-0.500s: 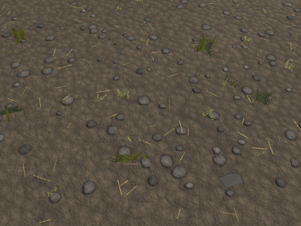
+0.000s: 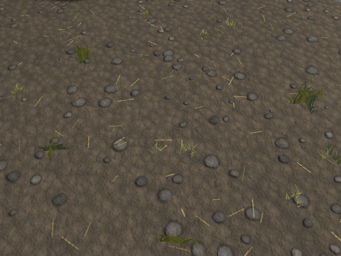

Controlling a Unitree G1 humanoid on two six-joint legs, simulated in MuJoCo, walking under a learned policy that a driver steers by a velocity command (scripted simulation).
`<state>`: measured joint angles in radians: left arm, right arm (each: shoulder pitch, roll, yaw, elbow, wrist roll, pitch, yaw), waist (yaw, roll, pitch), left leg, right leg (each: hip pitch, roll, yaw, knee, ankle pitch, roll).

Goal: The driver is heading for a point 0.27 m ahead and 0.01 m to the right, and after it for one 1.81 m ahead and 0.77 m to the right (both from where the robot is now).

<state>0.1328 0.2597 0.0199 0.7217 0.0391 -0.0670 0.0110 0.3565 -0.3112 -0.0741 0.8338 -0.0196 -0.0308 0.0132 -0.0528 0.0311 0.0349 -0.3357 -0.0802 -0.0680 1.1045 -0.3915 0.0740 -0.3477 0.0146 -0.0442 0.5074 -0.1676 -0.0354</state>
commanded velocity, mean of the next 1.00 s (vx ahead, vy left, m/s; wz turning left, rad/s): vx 0.50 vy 0.00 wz -0.29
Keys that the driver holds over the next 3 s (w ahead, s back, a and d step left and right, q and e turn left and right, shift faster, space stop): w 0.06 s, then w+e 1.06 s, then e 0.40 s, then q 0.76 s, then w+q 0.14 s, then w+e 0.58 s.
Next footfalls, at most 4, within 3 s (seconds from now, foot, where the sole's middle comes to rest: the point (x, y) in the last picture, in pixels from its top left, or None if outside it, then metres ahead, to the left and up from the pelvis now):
0.36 left None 0.32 0.12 -0.77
0.88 right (211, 232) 0.56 -0.14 -0.77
1.40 left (202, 166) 0.86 -0.13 -0.77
1.78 right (234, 205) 0.66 -0.24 -0.77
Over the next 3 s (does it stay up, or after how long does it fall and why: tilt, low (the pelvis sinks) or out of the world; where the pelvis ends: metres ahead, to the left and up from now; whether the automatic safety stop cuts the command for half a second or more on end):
stays up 0.90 -0.21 0.01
